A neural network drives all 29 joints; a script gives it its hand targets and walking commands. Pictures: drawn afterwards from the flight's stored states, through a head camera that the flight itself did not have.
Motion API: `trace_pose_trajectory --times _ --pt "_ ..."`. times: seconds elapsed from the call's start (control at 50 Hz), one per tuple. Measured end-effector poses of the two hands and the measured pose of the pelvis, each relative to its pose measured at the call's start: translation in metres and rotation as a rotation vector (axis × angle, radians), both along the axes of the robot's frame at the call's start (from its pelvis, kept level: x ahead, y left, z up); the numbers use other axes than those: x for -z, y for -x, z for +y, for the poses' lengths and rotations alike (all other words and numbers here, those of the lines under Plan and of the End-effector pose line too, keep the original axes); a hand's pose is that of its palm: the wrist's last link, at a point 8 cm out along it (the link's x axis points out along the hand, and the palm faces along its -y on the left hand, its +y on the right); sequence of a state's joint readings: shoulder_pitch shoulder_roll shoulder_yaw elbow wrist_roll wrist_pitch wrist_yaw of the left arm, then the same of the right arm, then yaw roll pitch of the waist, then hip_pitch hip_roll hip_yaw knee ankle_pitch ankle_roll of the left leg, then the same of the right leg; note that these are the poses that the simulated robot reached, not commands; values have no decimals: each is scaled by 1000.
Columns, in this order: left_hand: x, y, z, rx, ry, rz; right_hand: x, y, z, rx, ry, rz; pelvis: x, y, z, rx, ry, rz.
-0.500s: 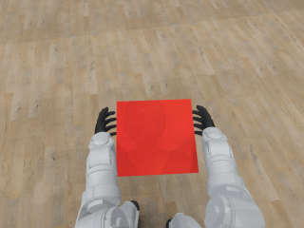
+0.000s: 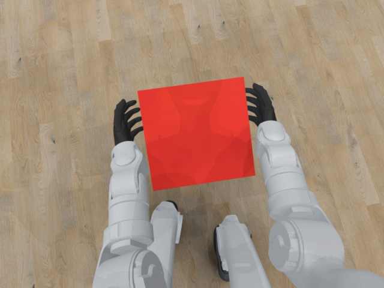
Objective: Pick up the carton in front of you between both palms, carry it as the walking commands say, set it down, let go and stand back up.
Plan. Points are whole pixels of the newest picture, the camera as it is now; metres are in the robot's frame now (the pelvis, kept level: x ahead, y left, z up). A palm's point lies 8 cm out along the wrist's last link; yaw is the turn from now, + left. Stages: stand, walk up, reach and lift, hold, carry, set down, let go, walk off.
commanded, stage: set down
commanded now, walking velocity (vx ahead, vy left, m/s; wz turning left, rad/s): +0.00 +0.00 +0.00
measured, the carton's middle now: (194, 131) +0.44 +0.05 -0.19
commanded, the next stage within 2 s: none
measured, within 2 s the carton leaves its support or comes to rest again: rests again in 1.76 s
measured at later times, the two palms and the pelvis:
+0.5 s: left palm (135, 146) +0.40 +0.20 -0.24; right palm (239, 124) +0.49 -0.08 -0.24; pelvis -0.03 +0.00 -0.12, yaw -2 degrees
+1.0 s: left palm (138, 149) +0.41 +0.22 -0.37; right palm (225, 127) +0.52 -0.06 -0.38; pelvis -0.05 -0.01 -0.21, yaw -1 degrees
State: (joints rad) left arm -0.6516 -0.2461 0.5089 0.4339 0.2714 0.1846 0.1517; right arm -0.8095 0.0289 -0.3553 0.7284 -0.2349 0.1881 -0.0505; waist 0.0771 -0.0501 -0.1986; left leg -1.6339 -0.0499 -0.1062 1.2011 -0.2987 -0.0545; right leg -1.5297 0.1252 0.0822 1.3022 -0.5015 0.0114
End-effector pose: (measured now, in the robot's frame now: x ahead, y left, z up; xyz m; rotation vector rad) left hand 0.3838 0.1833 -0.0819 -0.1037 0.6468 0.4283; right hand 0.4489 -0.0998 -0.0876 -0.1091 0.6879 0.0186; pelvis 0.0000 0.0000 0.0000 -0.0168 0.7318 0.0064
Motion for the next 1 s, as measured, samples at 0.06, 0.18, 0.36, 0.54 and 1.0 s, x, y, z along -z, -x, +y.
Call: trace_pose_trajectory --times 0.06,0.18,0.36,0.54,1.0 --pt "19 0 3 -3 -2 20 19 -3 3 -23 9 19 16 5 -3 6 -3 23" --pt "55 -4 11 -24 -12 25 58 -12 13 -51 16 22 49 15 -5 11 -2 56" --pt "111 -14 15 -29 -11 37 113 -29 18 -75 38 31 95 27 -3 19 2 89" --pt "169 -16 20 -46 -11 62 170 -40 25 -117 47 53 133 36 0 27 -1 107" --pt "283 -29 39 -67 -41 141 295 -67 43 -238 26 97 212 47 -7 60 -48 63"
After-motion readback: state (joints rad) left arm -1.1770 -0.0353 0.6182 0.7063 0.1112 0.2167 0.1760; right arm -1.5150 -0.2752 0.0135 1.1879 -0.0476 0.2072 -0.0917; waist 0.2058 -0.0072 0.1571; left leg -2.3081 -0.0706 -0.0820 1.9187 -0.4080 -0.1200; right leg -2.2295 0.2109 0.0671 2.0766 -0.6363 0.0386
